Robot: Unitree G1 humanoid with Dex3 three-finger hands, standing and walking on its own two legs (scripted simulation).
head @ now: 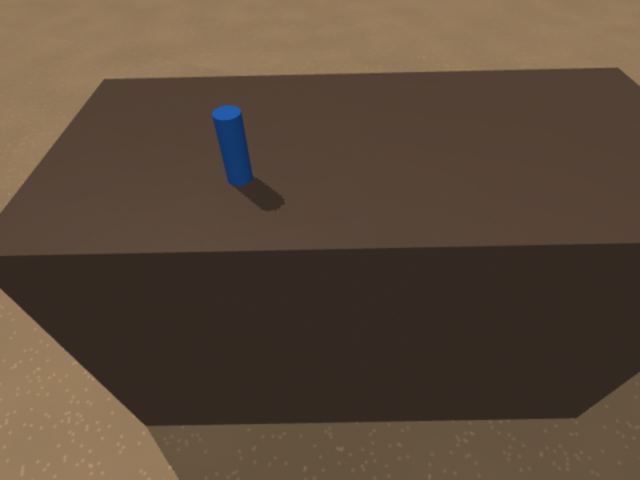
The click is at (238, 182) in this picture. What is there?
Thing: slim round
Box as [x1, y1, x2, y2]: [212, 105, 252, 185]
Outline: 221,106 212,112 212,116 227,178 231,184 243,185 251,180 252,175 240,109 231,105
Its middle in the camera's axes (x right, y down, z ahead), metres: -0.15 -0.17 +0.67
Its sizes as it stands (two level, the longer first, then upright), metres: 0.046 0.046 0.132
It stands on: a support 0.80 m high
